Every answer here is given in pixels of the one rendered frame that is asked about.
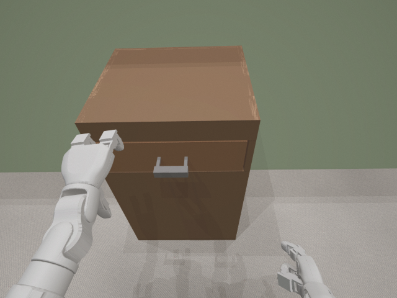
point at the handle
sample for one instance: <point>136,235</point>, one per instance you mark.
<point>171,171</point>

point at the right robot hand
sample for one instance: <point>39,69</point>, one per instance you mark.
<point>294,278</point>

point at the drawer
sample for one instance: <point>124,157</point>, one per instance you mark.
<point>224,155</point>

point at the left robot hand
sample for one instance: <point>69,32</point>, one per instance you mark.
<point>89,163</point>

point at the cabinet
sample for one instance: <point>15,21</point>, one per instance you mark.
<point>169,94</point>

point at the right robot forearm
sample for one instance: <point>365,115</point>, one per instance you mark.
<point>316,290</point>

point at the left robot forearm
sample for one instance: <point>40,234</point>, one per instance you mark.
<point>66,242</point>

